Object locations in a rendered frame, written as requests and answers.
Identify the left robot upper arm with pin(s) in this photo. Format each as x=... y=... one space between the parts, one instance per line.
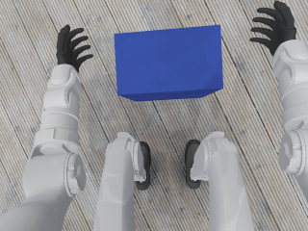
x=50 y=183

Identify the robot left hand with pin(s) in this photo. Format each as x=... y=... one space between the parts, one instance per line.
x=65 y=47

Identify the right robot upper arm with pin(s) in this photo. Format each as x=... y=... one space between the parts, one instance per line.
x=293 y=156

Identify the carton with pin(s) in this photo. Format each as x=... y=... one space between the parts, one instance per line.
x=168 y=64

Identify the robot right forearm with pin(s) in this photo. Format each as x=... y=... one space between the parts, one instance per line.
x=290 y=67

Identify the robot right hand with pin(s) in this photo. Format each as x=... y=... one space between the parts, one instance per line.
x=283 y=26

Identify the robot left forearm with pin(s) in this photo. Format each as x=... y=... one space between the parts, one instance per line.
x=58 y=131

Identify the left robot thigh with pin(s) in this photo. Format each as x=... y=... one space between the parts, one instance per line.
x=115 y=210

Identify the robot left shin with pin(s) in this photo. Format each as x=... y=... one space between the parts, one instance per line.
x=141 y=174

